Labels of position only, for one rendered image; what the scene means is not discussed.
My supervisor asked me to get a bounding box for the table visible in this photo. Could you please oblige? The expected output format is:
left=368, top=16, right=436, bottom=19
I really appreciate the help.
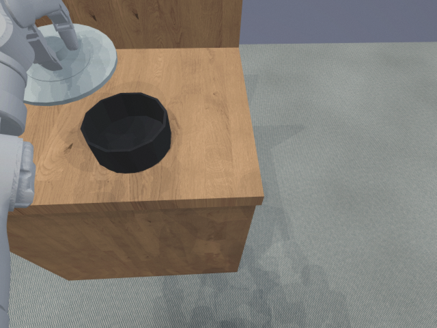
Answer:
left=7, top=0, right=264, bottom=281

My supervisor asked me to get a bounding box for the pot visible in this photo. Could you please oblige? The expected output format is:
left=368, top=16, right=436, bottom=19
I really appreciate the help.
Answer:
left=81, top=92, right=171, bottom=174

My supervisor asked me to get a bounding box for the left robot hand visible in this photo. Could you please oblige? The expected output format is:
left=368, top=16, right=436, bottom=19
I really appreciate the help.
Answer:
left=26, top=0, right=79, bottom=71

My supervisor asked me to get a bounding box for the lid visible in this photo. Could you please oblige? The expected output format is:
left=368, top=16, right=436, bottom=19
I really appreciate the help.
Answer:
left=23, top=23, right=117, bottom=106

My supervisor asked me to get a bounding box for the robot left forearm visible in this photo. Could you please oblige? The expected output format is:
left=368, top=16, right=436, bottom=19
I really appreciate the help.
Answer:
left=0, top=0, right=36, bottom=136

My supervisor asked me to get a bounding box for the robot left upper arm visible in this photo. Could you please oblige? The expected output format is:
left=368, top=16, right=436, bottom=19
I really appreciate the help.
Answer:
left=0, top=134, right=36, bottom=328

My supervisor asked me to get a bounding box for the knob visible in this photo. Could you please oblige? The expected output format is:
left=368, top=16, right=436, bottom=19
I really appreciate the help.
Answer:
left=44, top=36, right=68, bottom=61

